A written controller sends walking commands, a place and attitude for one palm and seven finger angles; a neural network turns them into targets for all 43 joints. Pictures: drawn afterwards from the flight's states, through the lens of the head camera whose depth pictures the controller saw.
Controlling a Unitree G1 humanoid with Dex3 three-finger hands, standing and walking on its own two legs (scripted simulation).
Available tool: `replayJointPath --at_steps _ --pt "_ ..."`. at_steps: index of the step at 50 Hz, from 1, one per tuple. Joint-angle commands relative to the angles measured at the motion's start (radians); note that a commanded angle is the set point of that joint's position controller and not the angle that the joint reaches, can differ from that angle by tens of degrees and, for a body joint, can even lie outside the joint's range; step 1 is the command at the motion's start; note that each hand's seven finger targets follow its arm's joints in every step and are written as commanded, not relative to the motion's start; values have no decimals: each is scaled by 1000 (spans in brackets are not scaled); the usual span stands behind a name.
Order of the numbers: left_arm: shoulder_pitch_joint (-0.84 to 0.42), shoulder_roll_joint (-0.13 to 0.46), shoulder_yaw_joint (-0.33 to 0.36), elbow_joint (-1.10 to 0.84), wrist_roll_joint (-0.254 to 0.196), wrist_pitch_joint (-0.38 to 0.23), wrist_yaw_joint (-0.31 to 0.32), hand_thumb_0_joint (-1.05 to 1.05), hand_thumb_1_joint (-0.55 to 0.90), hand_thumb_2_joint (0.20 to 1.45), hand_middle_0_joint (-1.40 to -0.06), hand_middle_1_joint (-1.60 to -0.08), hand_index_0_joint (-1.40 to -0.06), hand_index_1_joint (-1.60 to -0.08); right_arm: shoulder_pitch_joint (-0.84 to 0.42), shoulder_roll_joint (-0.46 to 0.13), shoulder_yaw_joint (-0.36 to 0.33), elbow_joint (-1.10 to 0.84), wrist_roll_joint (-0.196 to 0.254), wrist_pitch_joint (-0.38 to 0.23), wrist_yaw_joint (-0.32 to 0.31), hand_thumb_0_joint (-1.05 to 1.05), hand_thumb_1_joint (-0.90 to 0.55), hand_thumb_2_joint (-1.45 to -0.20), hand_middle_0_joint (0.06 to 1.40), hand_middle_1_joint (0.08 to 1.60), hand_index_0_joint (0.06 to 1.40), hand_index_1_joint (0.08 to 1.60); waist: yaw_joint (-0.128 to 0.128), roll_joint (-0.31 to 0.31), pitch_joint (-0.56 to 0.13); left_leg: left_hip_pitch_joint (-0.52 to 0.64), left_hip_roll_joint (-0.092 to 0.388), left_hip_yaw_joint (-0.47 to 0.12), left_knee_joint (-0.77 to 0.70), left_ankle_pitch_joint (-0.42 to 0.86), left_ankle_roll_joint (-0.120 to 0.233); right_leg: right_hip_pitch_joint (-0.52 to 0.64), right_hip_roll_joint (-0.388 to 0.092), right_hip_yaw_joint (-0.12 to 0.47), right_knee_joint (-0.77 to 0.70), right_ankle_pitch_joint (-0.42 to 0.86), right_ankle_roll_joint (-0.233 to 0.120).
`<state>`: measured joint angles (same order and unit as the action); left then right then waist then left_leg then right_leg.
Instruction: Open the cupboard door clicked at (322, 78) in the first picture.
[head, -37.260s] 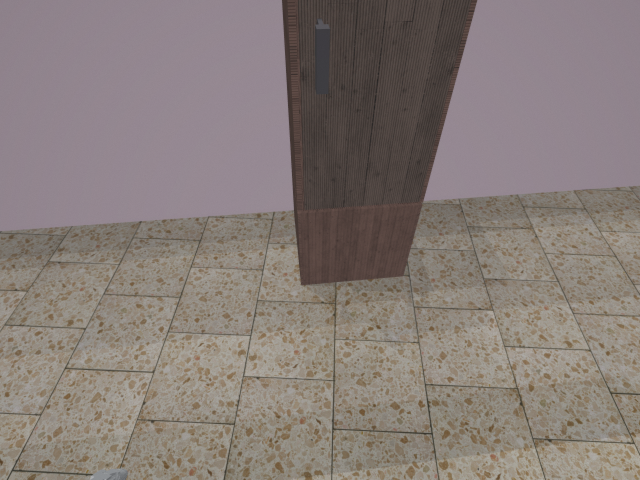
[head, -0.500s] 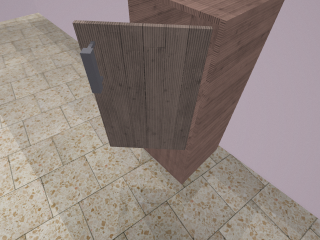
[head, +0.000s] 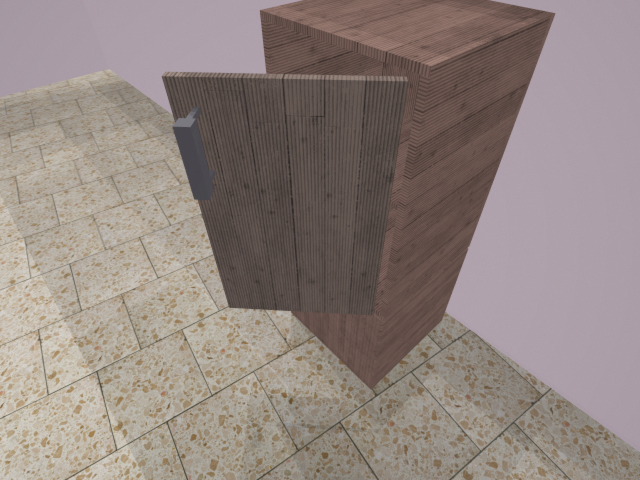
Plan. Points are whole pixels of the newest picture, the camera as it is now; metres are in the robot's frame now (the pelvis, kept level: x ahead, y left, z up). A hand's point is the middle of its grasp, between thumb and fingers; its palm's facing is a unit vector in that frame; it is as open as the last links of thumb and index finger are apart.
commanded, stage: come to a stop and stand still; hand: left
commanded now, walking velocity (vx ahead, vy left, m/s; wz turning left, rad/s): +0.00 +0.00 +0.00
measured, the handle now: (199, 153) +0.57 +0.24 +0.14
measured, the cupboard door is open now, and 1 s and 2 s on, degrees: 44 44 44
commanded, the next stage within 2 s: look again from close up in 0.52 s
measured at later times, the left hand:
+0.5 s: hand out of the picture -0.02 +0.12 -0.17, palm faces +0.04 -0.99 -0.15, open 7.3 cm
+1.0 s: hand out of the picture -0.02 +0.13 -0.17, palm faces +0.06 -0.99 -0.13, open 7.3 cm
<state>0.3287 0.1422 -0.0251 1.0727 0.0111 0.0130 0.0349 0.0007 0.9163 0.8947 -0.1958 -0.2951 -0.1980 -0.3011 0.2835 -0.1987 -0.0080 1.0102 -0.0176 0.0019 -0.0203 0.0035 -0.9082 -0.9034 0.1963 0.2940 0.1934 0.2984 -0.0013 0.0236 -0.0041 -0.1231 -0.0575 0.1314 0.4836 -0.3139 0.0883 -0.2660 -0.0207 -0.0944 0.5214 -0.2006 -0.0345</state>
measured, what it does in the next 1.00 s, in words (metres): stands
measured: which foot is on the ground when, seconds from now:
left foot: down 0.00-1.00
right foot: down 0.00-1.00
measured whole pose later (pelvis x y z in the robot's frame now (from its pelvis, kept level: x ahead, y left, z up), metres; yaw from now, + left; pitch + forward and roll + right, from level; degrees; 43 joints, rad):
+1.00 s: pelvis +0.01 -0.01 +0.01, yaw +1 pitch -2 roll +0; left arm 0.35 0.10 -0.02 1.13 0.01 -0.02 0.04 0.01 0.92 0.89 -0.20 -0.30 -0.20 -0.30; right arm 0.33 -0.11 0.01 1.14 -0.01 -0.03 -0.03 0.00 -0.90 -0.90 0.20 0.29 0.19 0.30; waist 0.00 -0.01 0.01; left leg -0.10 -0.04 0.11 0.40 -0.27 0.06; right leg -0.22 0.01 -0.12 0.40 -0.16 -0.05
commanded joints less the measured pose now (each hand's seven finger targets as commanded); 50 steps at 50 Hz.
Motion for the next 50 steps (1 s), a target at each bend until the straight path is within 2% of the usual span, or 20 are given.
replayJointPath --at_steps 1,3,8,12,15,18,24,27,32,38,41,43,46,50 --pt "25 94 23 -49 5 -37 2 0 900 900 -200 -300 -200 -300 77 -81 -8 -29 0 -16 -2 0 -900 -900 200 300 200 300 -18 -72 132 -170 148 -187 -199 -121 -27 -15 -91 196 -181 -180 -29" --pt "31 94 24 -48 5 -38 3 0 900 900 -200 -300 -200 -300 93 -71 -5 -15 1 -15 -1 0 -900 -900 200 300 200 300 -21 -57 124 -159 144 -182 -194 -126 -26 -27 -95 204 -206 -214 -27" --pt "48 78 25 -25 3 -47 4 0 900 900 -200 -300 -200 -300 130 -44 4 26 2 -20 -3 0 -900 -900 200 300 200 300 -24 -63 106 -141 138 -167 -172 -74 -29 -18 -108 214 -237 -215 -28" --pt "63 67 25 -8 1 -50 5 0 900 900 -200 -300 -200 -300 154 -18 11 57 4 -24 -5 0 -900 -900 200 300 200 300 -14 -47 119 -169 139 -166 -180 -59 -32 14 -112 201 -239 -186 -29" --pt "70 57 24 1 -2 -52 7 0 900 900 -200 -300 -200 -300 175 -5 15 78 3 -27 -7 0 -900 -900 200 300 200 300 -11 -61 111 -179 135 -162 -168 -33 -35 38 -117 203 -236 -167 -32" --pt "68 48 24 4 -3 -52 9 0 900 900 -200 -300 -200 -300 191 8 17 97 3 -29 -8 0 -900 -900 200 300 200 300 -8 -29 122 -195 141 -166 -178 -26 -38 53 -115 190 -223 -132 -34" --pt "72 36 22 15 -5 -51 11 0 900 900 -200 -300 -200 -300 209 29 20 121 4 -32 -12 0 -900 -900 200 300 200 300 -1 -30 129 -217 145 -166 -184 -15 -40 83 -113 181 -208 -85 -35" --pt "73 34 22 18 -6 -52 11 0 900 900 -200 -300 -200 -300 218 35 20 129 5 -32 -13 0 -900 -900 200 300 200 300 -3 -52 113 -195 148 -161 -180 10 -41 93 -114 175 -208 -58 -35" --pt "74 27 21 18 -6 -53 13 0 900 900 -200 -300 -200 -300 210 37 19 134 6 -34 -15 0 -900 -900 200 300 200 300 -2 -27 113 -177 154 -163 -185 35 -42 93 -112 168 -200 -8 -34" --pt "76 23 18 25 -4 -54 14 0 900 900 -200 -300 -200 -300 188 29 17 132 8 -39 -18 0 -900 -900 200 300 200 300 -2 -30 107 -156 165 -169 -198 71 -43 110 -106 152 -179 75 -29" --pt "77 24 17 27 -4 -53 14 0 900 900 -200 -300 -200 -300 177 24 16 130 8 -36 -18 0 -900 -900 200 300 200 300 -3 -44 119 -155 164 -167 -202 53 -44 102 -106 157 -190 53 -27" --pt "80 24 16 26 -2 -52 14 0 900 900 -200 -300 -200 -300 169 22 16 127 8 -36 -18 0 -900 -900 200 300 200 300 -3 -27 130 -148 164 -166 -206 52 -44 87 -104 158 -194 49 -25" --pt "81 25 17 24 -2 -52 13 0 900 900 -200 -300 -200 -300 163 18 14 123 8 -36 -17 0 -900 -900 200 300 200 300 -5 -34 128 -142 163 -168 -213 42 -43 84 -104 157 -198 37 -23" --pt "85 25 18 24 -1 -54 13 0 900 900 -200 -300 -200 -300 151 13 13 119 8 -40 -18 0 -900 -900 200 300 200 300 -3 -30 103 -126 166 -168 -212 76 -42 107 -103 152 -188 86 -22"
